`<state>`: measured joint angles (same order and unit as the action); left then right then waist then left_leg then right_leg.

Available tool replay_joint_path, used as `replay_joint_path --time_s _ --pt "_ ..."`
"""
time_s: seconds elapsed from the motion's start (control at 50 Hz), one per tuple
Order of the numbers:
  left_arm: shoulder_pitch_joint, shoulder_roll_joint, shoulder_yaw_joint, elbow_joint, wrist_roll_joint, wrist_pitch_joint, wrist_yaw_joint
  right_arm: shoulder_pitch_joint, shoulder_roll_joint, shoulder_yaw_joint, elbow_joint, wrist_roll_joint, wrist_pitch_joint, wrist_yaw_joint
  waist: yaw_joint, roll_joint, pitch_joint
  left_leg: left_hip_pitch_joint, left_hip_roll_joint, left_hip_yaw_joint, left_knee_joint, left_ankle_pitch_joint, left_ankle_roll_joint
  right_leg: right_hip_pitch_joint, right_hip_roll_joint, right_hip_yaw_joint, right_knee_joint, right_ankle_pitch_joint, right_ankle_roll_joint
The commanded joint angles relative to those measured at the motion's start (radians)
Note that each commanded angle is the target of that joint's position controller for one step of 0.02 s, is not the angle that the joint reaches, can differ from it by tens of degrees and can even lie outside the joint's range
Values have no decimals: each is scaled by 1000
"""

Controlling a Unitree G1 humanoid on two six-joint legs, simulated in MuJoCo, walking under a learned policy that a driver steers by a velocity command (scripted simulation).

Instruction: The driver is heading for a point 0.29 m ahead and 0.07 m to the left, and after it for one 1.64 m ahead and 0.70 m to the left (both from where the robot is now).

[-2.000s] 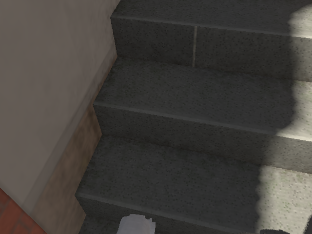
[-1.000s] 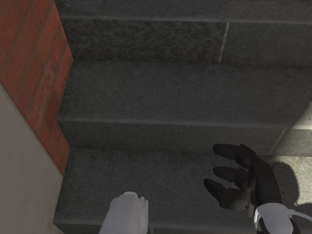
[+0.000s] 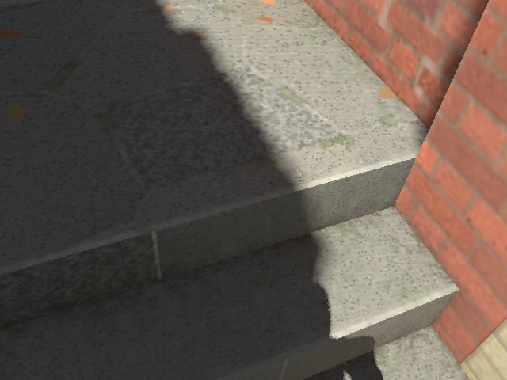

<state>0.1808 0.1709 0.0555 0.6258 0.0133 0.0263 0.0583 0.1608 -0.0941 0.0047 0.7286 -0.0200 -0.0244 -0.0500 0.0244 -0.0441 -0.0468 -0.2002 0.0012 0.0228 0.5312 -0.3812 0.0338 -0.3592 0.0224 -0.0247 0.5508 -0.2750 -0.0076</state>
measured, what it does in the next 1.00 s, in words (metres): climbs: right foot, then left foot 0.17 m higher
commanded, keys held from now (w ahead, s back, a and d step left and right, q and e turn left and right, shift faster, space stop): no key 0.14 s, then w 0.50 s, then w+q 0.10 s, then q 0.26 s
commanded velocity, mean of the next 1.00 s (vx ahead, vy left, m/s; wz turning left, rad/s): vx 0.26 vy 0.00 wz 0.08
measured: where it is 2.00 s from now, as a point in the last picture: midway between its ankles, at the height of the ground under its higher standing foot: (266, 369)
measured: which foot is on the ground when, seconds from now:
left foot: down 0.00-0.64, up 0.66-0.94, down 0.96-1.00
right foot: up 0.00-0.30, down 0.32-0.98, up 1.00-1.00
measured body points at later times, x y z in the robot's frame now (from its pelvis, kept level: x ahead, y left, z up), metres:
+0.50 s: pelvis +0.04 -0.03 +0.00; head +0.04 -0.02 +0.45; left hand +0.09 +0.22 -0.13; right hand +0.11 -0.26 -0.13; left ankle -0.07 +0.08 -0.73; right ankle -0.03 -0.12 -0.73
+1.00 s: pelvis +0.13 -0.01 +0.06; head +0.15 +0.01 +0.51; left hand +0.12 +0.23 -0.09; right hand +0.38 -0.16 -0.01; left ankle +0.19 +0.07 -0.56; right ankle -0.01 -0.12 -0.65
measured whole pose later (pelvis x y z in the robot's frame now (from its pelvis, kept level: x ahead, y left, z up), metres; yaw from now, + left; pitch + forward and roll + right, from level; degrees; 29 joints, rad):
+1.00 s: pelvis +0.13 -0.01 +0.06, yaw +8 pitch +2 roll +1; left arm 0.38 0.21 0.02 0.88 -0.02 -0.06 0.02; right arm 0.06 -0.09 0.04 0.57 -0.02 -0.01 -0.04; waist -0.01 -0.06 -0.01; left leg -0.78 -0.09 0.07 1.27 -0.54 0.09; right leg -0.13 -0.04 -0.09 0.68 -0.02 -0.06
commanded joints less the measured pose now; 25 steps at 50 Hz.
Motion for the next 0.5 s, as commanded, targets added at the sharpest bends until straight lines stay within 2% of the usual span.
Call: replay_joint_path --time_s 0.02,0.04,0.06,0.08,0.1,0.12,0.14,0.16,0.18,0.22,0.24,0.26,0.28,0.32,0.34,0.36,0.38,0.4,0.42,0.44,0.46,0.48,0.5 --pt "83 40 18 -20 22 12 -25 -61 -82 -21 -120 3 -25 -20 4 292 -133 76 349 -256 -112 1089 182 -19 -53 56 271 -176 23" --pt "34 49 25 -13 19 18 -25 -81 -67 -16 -125 -3 -28 -24 -9 245 -89 20 336 -240 -137 1012 211 -37 -35 60 376 -185 32" --pt "15 47 29 -2 13 28 -22 -64 -80 -18 -119 -6 -31 -31 -19 215 -50 4 323 -221 -128 1047 217 -63 -17 71 472 -194 43" --pt "23 41 30 0 10 43 -21 -24 -96 -22 -99 -7 -38 -42 -13 173 -8 -4 310 -182 -115 1085 204 -80 -14 70 498 -190 50" --pt "48 36 31 19 8 50 -20 -7 -98 -24 -91 -3 -42 -47 -3 175 4 2 297 -165 -107 1097 191 -78 -15 59 512 -173 51" --pt "57 29 24 32 10 55 -23 13 -97 -24 -72 -1 -37 -45 0 148 12 33 259 -142 -107 1022 155 -85 -15 41 436 -148 49" --pt "54 22 19 39 8 59 -23 26 -96 -25 -66 0 -34 -46 -5 178 19 62 236 -130 -100 1007 123 -79 -10 19 362 -140 44" --pt "45 6 11 49 3 62 -22 54 -88 -25 -54 6 -26 -48 -22 196 9 86 205 -122 -122 880 100 -47 2 -8 253 -156 36" --pt "23 0 5 46 -3 59 -21 82 -97 -29 -43 6 -18 -51 -38 236 20 101 188 -127 -141 764 96 -32 19 -31 154 -166 23" --pt "7 11 3 47 -1 47 -15 136 -129 -48 -19 8 -1 -59 -62 263 34 128 183 -174 -171 524 121 -22 43 -59 18 -162 -2" --pt "25 16 2 53 4 36 -14 145 -141 -57 -12 10 0 -58 -58 273 35 122 196 -201 -180 433 140 -3 43 -64 -18 -130 -16" --pt "49 15 1 63 9 25 -12 151 -151 -66 -7 17 1 -54 -50 257 32 108 202 -221 -192 321 161 28 43 -73 -68 -104 -32" --pt "78 9 -5 78 5 18 -5 137 -152 -64 5 15 -1 -40 -24 233 44 53 198 -231 -199 199 168 101 31 -58 -140 -58 -50" --pt "141 40 2 95 22 -5 5 109 -156 -74 10 31 -8 -18 8 166 66 -61 172 -217 -172 63 178 217 1 -23 -169 -24 -81" --pt "166 58 5 91 23 -18 1 53 -125 -63 -3 37 -17 -5 31 132 56 -140 122 -160 -132 68 162 271 -43 42 -134 -14 -101" --pt "183 81 15 91 19 -25 -6 42 -114 -58 -3 34 -27 5 28 13 57 -180 60 -86 -93 26 145 275 -72 112 -151 -59 -125" --pt "190 89 19 85 9 -28 -6 31 -120 -58 3 29 -36 11 39 -56 79 -215 38 -49 -33 37 139 289 -106 172 -194 -71 -147" --pt "193 93 21 78 2 -29 -4 41 -122 -55 6 27 -44 17 36 -98 87 -229 27 -28 6 65 138 296 -132 216 -219 -22 -168" --pt "197 97 23 70 0 -26 -3 75 -130 -57 20 28 -48 24 28 -111 82 -223 22 -18 28 66 140 304 -151 245 -235 29 -187" --pt "190 95 24 64 -4 -25 -2 110 -137 -59 31 24 -51 31 12 -95 77 -191 20 -19 21 65 146 290 -158 246 -236 107 -197" --pt "137 90 20 38 -11 -28 -9 152 -146 -64 46 25 -54 43 -19 -80 53 -110 22 -21 -22 117 153 253 -134 204 -208 258 -188" --pt "106 89 19 29 -12 -35 -14 184 -154 -68 57 25 -52 44 -45 -23 29 -31 32 -40 -70 185 154 236 -102 137 -147 410 -170" --pt "92 77 15 17 -6 -47 -20 198 -161 -69 60 31 -55 39 -49 43 11 29 50 -65 -97 340 152 227 -64 74 -65 569 -142"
